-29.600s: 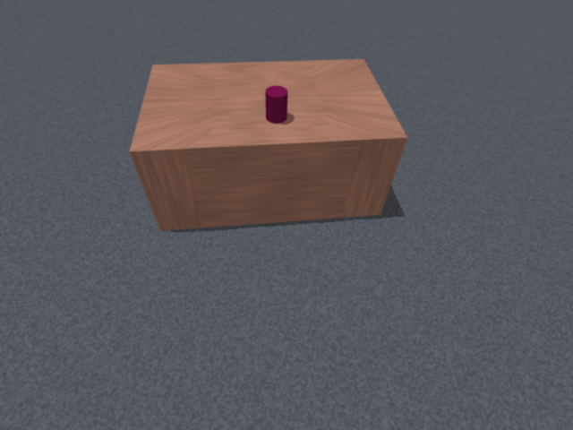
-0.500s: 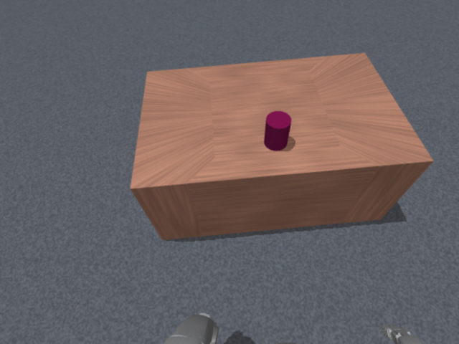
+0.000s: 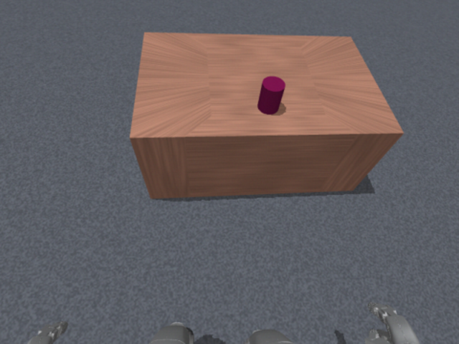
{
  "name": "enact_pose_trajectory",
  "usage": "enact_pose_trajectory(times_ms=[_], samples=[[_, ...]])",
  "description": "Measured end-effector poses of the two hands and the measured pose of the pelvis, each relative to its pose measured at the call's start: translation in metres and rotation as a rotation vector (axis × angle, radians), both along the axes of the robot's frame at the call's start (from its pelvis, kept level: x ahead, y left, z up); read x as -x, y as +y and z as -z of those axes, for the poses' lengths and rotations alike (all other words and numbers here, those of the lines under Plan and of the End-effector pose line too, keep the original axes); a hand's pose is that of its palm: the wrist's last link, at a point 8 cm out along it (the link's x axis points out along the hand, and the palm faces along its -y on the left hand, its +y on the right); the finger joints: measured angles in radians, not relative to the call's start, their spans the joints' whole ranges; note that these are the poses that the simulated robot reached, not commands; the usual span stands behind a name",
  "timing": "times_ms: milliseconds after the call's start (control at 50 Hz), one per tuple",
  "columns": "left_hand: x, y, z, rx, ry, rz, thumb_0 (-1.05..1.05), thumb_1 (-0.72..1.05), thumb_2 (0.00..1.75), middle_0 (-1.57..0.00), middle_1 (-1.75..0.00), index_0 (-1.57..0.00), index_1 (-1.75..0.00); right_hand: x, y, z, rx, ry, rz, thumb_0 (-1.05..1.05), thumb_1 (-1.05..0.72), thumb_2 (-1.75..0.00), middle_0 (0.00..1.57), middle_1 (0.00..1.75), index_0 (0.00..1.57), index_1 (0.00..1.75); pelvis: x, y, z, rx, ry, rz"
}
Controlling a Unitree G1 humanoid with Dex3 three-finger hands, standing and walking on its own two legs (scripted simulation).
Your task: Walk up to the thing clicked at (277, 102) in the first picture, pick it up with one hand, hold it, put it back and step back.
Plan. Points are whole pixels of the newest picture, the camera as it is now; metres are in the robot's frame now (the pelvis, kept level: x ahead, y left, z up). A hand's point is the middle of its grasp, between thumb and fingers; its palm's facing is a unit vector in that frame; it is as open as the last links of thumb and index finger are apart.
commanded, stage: step back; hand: right
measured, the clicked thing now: (270, 95) +0.94 -0.17 -0.26
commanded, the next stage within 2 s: stand in 1.58 s
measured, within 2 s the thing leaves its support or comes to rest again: neither
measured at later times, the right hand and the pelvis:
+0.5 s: hand out of the picture -0.08 -0.26 -0.16, palm faces -0.12 +0.91 -0.40, open 7.4 cm; pelvis -0.16 +0.00 -0.01, yaw +3 degrees
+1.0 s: hand out of the picture -0.10 -0.26 -0.14, palm faces -0.05 +0.93 -0.37, open 7.4 cm; pelvis -0.19 +0.00 +0.00, yaw +2 degrees
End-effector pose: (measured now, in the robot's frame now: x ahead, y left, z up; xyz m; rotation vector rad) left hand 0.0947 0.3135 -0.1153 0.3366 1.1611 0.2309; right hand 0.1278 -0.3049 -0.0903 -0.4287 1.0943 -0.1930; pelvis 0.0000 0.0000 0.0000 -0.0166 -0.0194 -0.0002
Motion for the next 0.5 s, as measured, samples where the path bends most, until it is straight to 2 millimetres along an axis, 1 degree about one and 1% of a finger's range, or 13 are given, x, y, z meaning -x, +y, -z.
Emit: enact_pose_trajectory(times_ms=[60,100,120,160,220,260,340,400,440,480,500], samples=[[0.03,-0.005,0.003,-0.024,0.037,0.018,0.01,0.91,0.9,-0.2,-0.3,-0.21,-0.3,0.012,-0.007,0.011,-0.024,-0.038,0.002,0.0,-0.9,-0.9,0.21,0.3,0.21,0.3,0.024,-0.007,0.008,-0.015,-0.005,0.029],[0.052,-0.011,0.002,-0.035,0.055,0.016,0.01,0.91,0.9,-0.2,-0.3,-0.21,-0.3,0.025,-0.013,0.021,-0.043,-0.047,0.015,0.0,-0.9,-0.9,0.21,0.3,0.21,0.3,0.041,-0.011,0.012,0.012,-0.027,0.031],[0.064,-0.015,-0.002,-0.035,0.06,0.015,0.01,0.91,0.9,-0.2,-0.3,-0.21,-0.3,0.033,-0.015,0.025,-0.053,-0.044,0.022,0.0,-0.9,-0.9,0.21,0.3,0.21,0.3,0.048,-0.012,0.011,0.03,-0.035,0.02],[0.086,-0.019,-0.009,-0.034,0.062,0.006,0.01,0.91,0.9,-0.2,-0.3,-0.21,-0.3,0.052,-0.015,0.028,-0.07,-0.024,0.041,0.0,-0.9,-0.9,0.21,0.3,0.21,0.3,0.058,-0.015,0.008,0.006,-0.031,0.02],[0.113,-0.019,-0.022,-0.049,0.071,-0.014,0.01,0.9,0.9,-0.2,-0.3,-0.21,-0.3,0.082,-0.014,0.025,-0.091,0.014,0.056,0.0,-0.9,-0.9,0.21,0.3,0.21,0.3,0.072,-0.018,-0.002,-0.048,-0.022,0.032],[0.123,-0.017,-0.027,-0.059,0.066,-0.026,0.01,0.9,0.9,-0.2,-0.3,-0.21,-0.3,0.104,-0.016,0.025,-0.087,0.038,0.056,0.0,-0.9,-0.9,0.21,0.3,0.21,0.3,0.083,-0.017,-0.005,-0.055,-0.009,0.015],[0.132,-0.009,-0.03,-0.077,0.01,-0.021,0.01,0.9,0.9,-0.2,-0.3,-0.21,-0.3,0.146,-0.017,0.03,-0.055,0.106,0.039,0.0,-0.9,-0.9,0.21,0.3,0.21,0.3,0.109,-0.014,-0.002,-0.041,0.006,-0.025],[0.139,-0.001,-0.023,-0.071,-0.05,-0.025,0.01,0.9,0.9,-0.2,-0.3,-0.21,-0.3,0.174,-0.012,0.034,-0.029,0.152,0.012,0.0,-0.9,-0.9,0.2,0.3,0.2,0.3,0.131,-0.009,0.005,-0.025,0.002,-0.068],[0.147,0.005,-0.013,-0.054,-0.082,-0.035,0.01,0.9,0.9,-0.2,-0.3,-0.21,-0.3,0.19,-0.007,0.035,-0.014,0.165,0.001,0.0,-0.9,-0.9,0.2,0.3,0.2,0.3,0.145,-0.005,0.011,-0.029,-0.01,-0.087],[0.159,0.006,-0.006,-0.03,-0.083,-0.044,0.0,0.9,0.9,-0.2,-0.3,-0.21,-0.3,0.205,0.002,0.03,-0.014,0.165,0.004,0.0,-0.9,-0.9,0.2,0.3,0.2,0.3,0.158,-0.003,0.01,-0.071,-0.037,-0.066],[0.167,0.005,-0.003,-0.014,-0.074,-0.05,0.0,0.91,0.9,-0.2,-0.3,-0.21,-0.3,0.211,0.005,0.026,-0.018,0.158,0.004,0.0,-0.9,-0.9,0.2,0.3,0.21,0.3,0.162,-0.001,0.008,-0.064,-0.038,-0.063]])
